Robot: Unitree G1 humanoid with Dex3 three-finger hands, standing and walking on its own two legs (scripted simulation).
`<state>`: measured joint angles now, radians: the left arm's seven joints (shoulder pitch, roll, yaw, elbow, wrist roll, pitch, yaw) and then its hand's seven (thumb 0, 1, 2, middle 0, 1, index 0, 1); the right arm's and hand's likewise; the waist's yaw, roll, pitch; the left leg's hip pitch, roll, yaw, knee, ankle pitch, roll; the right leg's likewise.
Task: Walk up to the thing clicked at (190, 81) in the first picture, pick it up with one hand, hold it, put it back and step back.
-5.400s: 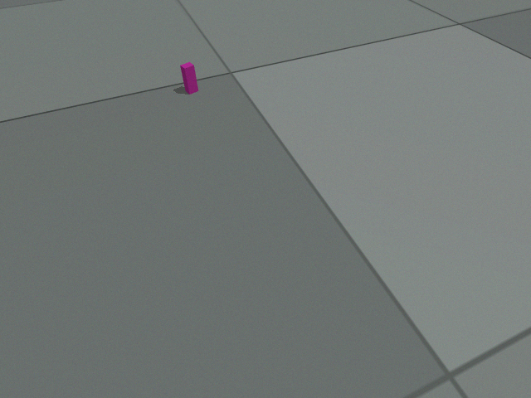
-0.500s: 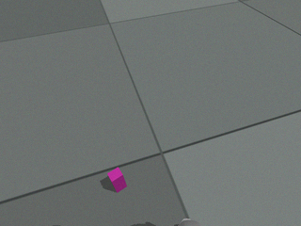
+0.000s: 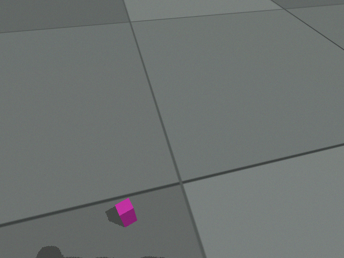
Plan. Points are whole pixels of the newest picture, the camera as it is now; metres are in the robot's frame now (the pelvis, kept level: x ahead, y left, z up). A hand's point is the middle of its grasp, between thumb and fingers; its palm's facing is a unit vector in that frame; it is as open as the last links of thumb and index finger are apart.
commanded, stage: walk up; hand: left
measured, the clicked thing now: (126, 213) +0.44 +0.22 -0.66
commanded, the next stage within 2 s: stand in 1.36 s
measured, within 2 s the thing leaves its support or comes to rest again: neither
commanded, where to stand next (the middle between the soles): +0.10 +0.01 m, yaw +0 degrees
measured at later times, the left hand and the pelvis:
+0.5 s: hand out of the picture +0.05 +0.27 -0.13, palm faces +0.03 -0.93 -0.36, open 7.4 cm; pelvis +0.02 +0.00 +0.02, yaw +1 degrees
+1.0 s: hand out of the picture +0.12 +0.25 -0.13, palm faces +0.00 -0.95 -0.31, open 7.4 cm; pelvis +0.03 +0.01 +0.03, yaw +1 degrees
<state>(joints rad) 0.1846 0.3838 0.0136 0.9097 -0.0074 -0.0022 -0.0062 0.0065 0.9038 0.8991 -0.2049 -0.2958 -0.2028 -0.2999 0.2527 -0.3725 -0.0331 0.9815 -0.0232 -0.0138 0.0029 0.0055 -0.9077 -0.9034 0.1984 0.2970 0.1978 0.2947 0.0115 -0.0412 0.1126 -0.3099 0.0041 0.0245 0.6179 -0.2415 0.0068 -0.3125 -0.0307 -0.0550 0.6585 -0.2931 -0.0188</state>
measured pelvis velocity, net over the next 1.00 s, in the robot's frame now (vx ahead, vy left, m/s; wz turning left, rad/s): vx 0.03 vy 0.01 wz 0.01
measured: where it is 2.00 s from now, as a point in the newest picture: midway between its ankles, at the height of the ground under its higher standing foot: outside the picture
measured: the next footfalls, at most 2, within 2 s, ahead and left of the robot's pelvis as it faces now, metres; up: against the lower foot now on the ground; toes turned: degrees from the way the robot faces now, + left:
none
